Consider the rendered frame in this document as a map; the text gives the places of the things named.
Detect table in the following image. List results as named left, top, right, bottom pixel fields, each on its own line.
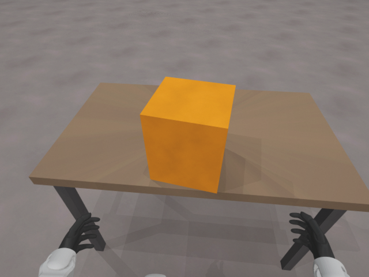
left=29, top=83, right=369, bottom=271

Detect robot left hand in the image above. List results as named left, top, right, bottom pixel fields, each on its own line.
left=59, top=213, right=100, bottom=254

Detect carton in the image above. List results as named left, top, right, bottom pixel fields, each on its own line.
left=140, top=77, right=236, bottom=193

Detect robot right forearm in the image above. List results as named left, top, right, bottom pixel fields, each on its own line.
left=312, top=257, right=350, bottom=277

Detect robot left forearm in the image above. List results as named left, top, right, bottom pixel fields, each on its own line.
left=38, top=248, right=77, bottom=277

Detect robot right hand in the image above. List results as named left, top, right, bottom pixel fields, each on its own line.
left=289, top=212, right=335, bottom=259

